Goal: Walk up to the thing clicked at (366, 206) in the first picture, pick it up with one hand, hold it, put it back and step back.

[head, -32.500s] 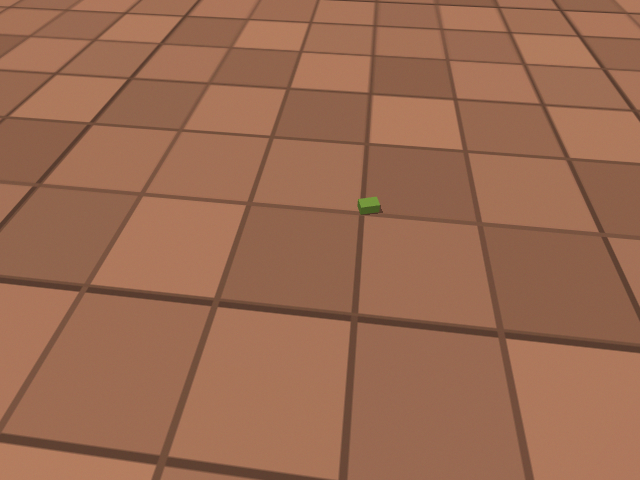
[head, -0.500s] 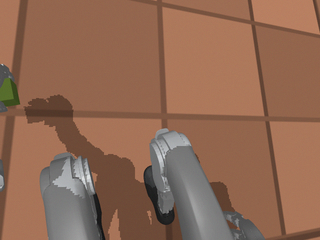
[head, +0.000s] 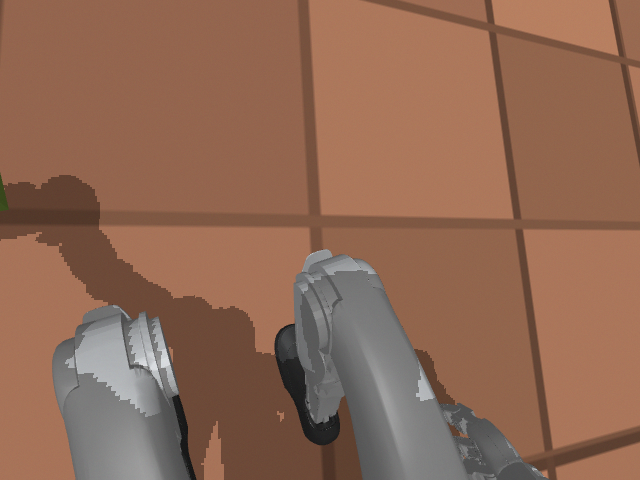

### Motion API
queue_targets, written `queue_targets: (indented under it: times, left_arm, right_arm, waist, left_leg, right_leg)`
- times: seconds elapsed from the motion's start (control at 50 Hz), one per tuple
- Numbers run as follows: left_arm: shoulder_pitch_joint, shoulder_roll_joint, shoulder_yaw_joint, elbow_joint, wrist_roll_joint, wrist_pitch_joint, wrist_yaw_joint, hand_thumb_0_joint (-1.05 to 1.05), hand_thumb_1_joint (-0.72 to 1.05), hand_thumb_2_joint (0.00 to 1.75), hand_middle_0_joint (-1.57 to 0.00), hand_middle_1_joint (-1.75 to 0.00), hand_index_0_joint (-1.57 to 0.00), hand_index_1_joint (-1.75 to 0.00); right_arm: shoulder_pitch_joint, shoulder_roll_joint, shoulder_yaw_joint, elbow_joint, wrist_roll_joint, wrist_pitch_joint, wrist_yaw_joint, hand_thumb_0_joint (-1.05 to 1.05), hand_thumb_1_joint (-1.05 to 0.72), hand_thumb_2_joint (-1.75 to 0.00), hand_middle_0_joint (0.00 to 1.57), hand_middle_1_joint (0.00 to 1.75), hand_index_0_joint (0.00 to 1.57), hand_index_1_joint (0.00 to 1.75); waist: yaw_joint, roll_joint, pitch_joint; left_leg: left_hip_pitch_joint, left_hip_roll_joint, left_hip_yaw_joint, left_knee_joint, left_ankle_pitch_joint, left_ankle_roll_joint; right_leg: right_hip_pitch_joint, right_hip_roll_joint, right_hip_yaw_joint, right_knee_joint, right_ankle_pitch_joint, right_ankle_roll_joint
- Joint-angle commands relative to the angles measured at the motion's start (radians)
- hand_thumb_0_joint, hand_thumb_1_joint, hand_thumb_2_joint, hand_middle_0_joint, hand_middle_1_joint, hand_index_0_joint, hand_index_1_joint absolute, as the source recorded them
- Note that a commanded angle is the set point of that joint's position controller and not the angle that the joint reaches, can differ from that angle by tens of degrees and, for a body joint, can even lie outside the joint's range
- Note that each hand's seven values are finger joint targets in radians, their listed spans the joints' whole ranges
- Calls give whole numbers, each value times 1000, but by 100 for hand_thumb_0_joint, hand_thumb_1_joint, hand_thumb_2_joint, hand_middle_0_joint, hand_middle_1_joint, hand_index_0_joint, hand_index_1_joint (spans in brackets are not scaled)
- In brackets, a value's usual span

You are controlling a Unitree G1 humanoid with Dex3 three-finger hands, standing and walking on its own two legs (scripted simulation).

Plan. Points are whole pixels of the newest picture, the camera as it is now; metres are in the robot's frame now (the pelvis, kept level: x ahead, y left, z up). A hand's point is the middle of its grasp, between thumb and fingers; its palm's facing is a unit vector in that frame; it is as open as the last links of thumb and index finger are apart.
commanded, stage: lower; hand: left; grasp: from above
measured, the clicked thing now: out of the picture +0.48 +0.32 -0.22
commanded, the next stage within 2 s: rest in 0.08 s
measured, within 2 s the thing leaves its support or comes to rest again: rests again in 1.72 s
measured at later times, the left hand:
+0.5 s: hand out of the picture +0.48 +0.30 -0.23, palm faces -0.47 -0.10 -0.88, open 8.2 cm
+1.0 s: hand out of the picture +0.48 +0.31 -0.26, palm faces -0.46 -0.12 -0.88, open 8.2 cm
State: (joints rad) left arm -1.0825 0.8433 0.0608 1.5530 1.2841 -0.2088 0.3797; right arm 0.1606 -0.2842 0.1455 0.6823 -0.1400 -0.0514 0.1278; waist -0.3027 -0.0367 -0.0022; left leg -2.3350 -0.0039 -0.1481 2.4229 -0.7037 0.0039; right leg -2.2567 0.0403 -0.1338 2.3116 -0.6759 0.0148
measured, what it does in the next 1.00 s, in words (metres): stands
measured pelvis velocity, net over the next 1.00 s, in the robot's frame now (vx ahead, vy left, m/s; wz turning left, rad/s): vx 0.00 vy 0.00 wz -0.07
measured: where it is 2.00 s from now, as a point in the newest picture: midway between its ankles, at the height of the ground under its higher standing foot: (246, 433)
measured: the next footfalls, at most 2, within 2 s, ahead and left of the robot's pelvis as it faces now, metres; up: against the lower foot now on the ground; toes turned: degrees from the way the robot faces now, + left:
none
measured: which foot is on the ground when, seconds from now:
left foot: down 0.00-1.00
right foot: down 0.00-1.00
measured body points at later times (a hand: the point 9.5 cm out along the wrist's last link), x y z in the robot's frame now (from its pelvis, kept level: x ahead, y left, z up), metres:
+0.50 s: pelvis +0.00 +0.00 -0.02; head +0.28 +0.10 +0.32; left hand +0.50 +0.30 -0.18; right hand +0.03 -0.26 -0.09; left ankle +0.07 +0.12 -0.30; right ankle +0.10 -0.11 -0.30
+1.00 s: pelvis +0.00 +0.00 -0.02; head +0.29 +0.11 +0.31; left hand +0.50 +0.31 -0.21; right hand +0.03 -0.26 -0.08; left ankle +0.07 +0.12 -0.30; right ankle +0.10 -0.11 -0.30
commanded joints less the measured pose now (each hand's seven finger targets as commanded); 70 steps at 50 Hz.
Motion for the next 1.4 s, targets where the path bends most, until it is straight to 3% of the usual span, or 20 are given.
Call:
queue_targets:
  times: [0.0,0.12,0.18,0.34,0.46,0.48,0.58,0.6,0.66,0.72,0.78,0.8,0.82,0.86,0.9,0.96,1.0,1.14,1.22,1.38]
  left_arm:
    - [-339,243,30,-157,4,-18,72,0,82,39,-116,-39,-119,-36]
    - [-328,278,49,-115,18,-7,120,0,86,41,-119,-40,-121,-37]
    - [-322,271,48,-79,22,4,126,0,86,44,-117,-39,-120,-37]
    - [-292,290,33,-27,-13,16,127,0,81,37,-113,-37,-116,-33]
    - [-308,334,49,-61,-3,-3,140,0,86,36,-117,-36,-120,-33]
    - [-284,361,77,-21,5,-1,145,0,87,35,-116,-37,-120,-33]
    - [-293,356,60,-35,22,-8,169,0,84,38,-117,-35,-119,-32]
    - [-296,355,62,-10,28,-6,172,0,86,39,-118,-36,-120,-33]
    - [-289,398,95,-29,27,-1,188,0,89,39,-120,-35,-122,-33]
    - [-295,359,66,-1,27,2,189,0,89,41,-119,-38,-122,-35]
    - [-303,362,59,-11,5,4,181,0,87,37,-118,-35,-121,-32]
    - [-306,332,21,-6,5,4,176,0,87,37,-118,-37,-121,-34]
    - [-292,404,74,-6,-2,2,185,0,87,37,-117,-37,-120,-34]
    - [-265,414,86,11,4,1,190,0,87,36,-118,-35,-121,-32]
    - [-256,377,68,37,10,-2,187,0,89,35,-119,-36,-122,-32]
    - [-294,411,78,13,8,-5,185,0,89,37,-119,-37,-122,-34]
    - [-287,441,84,1,9,-13,199,0,87,38,-120,-35,-122,-32]
    - [-292,414,45,22,17,-23,212,0,85,37,-116,-36,-119,-33]
    - [-268,439,75,72,17,-14,229,0,89,38,-119,-35,-122,-33]
    - [-308,418,21,33,-1,-13,234,0,89,38,-120,-36,-123,-33]
  right_arm:
    - [229,-270,-74,7,-15,-3,-6,0,-91,-90,20,30,20,30]
    - [221,-279,-63,4,-27,-17,-1,0,-91,-90,20,30,20,30]
    - [231,-288,-57,4,-33,-28,4,0,-89,-89,20,30,20,30]
    - [227,-300,-27,3,-39,-46,11,0,-89,-89,20,30,20,30]
    - [210,-320,-8,-15,-45,-57,12,0,-90,-90,20,30,20,30]
    - [215,-331,-11,-19,-47,-59,14,0,-90,-89,20,30,20,30]
    - [185,-337,2,-33,-54,-69,18,0,-90,-90,20,30,20,30]
    - [186,-344,2,-28,-59,-73,22,0,-90,-90,20,30,20,30]
    - [201,-347,1,-17,-64,-76,26,0,-90,-90,20,30,20,30]
    - [197,-358,7,-32,-70,-88,35,0,-90,-90,20,30,20,30]
    - [181,-362,9,-33,-69,-96,40,0,-90,-90,20,30,20,30]
    - [179,-355,22,-34,-68,-103,43,0,-90,-90,20,30,20,30]
    - [190,-370,13,-23,-69,-103,42,0,-90,-90,20,30,20,30]
    - [197,-374,14,-27,-69,-102,42,0,-90,-90,20,30,20,30]
    - [195,-370,18,-26,-75,-102,46,0,-90,-90,20,30,20,30]
    - [191,-372,34,-32,-74,-106,52,0,-90,-90,20,30,20,30]
    - [176,-378,36,-36,-76,-104,47,0,-90,-90,20,30,20,30]
    - [160,-376,49,-42,-81,-116,56,0,-90,-90,20,30,20,30]
    - [171,-394,57,-38,-82,-124,61,0,-90,-90,20,30,20,30]
    - [145,-390,69,-43,-79,-142,68,0,-90,-90,20,30,20,30]
  waist:
    - [-23,419,-703]
    - [-26,455,-678]
    - [-52,439,-643]
    - [-65,366,-611]
    - [-69,421,-635]
    - [-79,407,-608]
    - [-77,462,-581]
    - [-98,452,-551]
    - [-84,482,-578]
    - [-115,470,-531]
    - [-111,433,-544]
    - [-114,451,-528]
    - [-108,448,-543]
    - [-101,461,-555]
    - [-118,460,-528]
    - [-132,437,-501]
    - [-112,459,-532]
    - [-129,472,-497]
    - [-140,425,-456]
    - [-132,483,-506]
  left_leg:
    - [557,6,60,-230,244,14]
    - [541,8,61,-213,248,12]
    - [522,10,54,-202,242,13]
    - [442,17,51,-171,230,28]
    - [494,21,36,-168,258,14]
    - [485,22,32,-163,252,14]
    - [523,26,23,-166,262,3]
    - [509,28,20,-158,244,5]
    - [527,30,19,-166,270,3]
    - [507,31,15,-154,265,4]
    - [486,33,16,-137,247,12]
    - [486,32,15,-144,242,11]
    - [498,36,11,-146,246,11]
    - [524,38,-1,-154,268,0]
    - [520,38,-2,-149,272,-1]
    - [480,36,4,-132,256,11]
    - [486,38,6,-142,245,9]
    - [497,45,-13,-150,228,6]
    - [467,44,-14,-140,226,8]
    - [518,52,-28,-150,252,-2]
  right_leg:
    - [344,33,-61,-184,267,-52]
    - [324,34,-67,-167,273,-53]
    - [310,34,-75,-161,269,-53]
    - [381,46,-74,-178,279,-42]
    - [389,49,-92,-162,289,-52]
    - [379,50,-96,-158,285,-51]
    - [334,52,-108,-148,280,-58]
    - [324,51,-110,-144,273,-57]
    - [357,54,-112,-143,296,-53]
    - [340,53,-118,-145,296,-52]
    - [361,57,-117,-161,289,-47]
    - [359,56,-115,-155,285,-49]
    - [374,57,-119,-159,288,-45]
    - [367,56,-128,-142,295,-51]
    - [360,57,-129,-139,300,-50]
    - [372,57,-124,-153,300,-44]
    - [395,61,-122,-156,294,-46]
    - [362,67,-136,-144,281,-43]
    - [355,64,-141,-148,278,-42]
    - [368,69,-145,-135,304,-42]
